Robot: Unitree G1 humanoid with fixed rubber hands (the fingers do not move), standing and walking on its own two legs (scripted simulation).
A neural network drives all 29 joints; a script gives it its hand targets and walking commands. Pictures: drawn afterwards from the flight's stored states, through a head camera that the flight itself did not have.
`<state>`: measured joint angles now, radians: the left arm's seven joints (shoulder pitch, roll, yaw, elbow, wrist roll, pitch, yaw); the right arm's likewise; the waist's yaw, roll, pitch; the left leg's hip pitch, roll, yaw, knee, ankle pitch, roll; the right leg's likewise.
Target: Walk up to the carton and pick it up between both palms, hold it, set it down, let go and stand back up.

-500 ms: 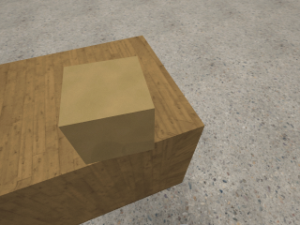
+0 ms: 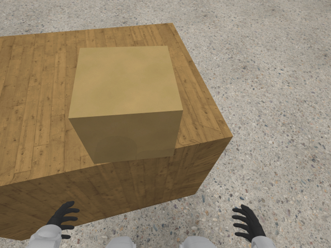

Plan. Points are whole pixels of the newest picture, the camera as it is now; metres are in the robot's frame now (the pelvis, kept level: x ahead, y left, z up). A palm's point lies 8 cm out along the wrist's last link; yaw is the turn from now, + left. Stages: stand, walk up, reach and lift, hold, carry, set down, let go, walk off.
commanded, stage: reach and lift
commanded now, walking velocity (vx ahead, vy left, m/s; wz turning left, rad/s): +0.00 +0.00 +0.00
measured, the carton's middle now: (130, 106) +0.46 +0.10 +0.03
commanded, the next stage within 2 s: none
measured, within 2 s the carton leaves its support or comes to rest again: neither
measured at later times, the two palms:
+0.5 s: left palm (44, 222) +0.17 +0.27 -0.04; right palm (245, 229) +0.16 -0.19 -0.05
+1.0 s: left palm (34, 211) +0.19 +0.28 +0.00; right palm (240, 208) +0.20 -0.18 -0.01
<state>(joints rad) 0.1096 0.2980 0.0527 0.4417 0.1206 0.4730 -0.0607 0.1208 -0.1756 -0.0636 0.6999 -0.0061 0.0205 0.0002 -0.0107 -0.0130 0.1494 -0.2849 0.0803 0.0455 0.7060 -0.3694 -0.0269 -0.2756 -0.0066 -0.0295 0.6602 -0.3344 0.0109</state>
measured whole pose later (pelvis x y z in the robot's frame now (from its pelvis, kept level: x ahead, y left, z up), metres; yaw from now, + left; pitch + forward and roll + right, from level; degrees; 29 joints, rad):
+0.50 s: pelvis +0.01 +0.00 +0.02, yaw +0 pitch -6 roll +0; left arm 0.14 0.31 0.06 0.55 -0.05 0.12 -0.06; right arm 0.25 -0.07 -0.01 0.57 0.01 -0.11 -0.07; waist 0.02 -0.01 0.11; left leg -0.08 0.05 0.06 0.42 -0.24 -0.03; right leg -0.08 -0.02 -0.02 0.40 -0.22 0.01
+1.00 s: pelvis +0.02 +0.00 +0.03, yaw +0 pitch -4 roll -1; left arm 0.22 0.35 0.03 0.41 -0.19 -0.11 -0.08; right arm 0.31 -0.08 0.03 0.40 0.11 -0.20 -0.09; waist 0.07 0.00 0.05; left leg -0.07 0.05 0.06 0.37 -0.23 -0.02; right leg -0.07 -0.02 -0.01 0.34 -0.20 0.02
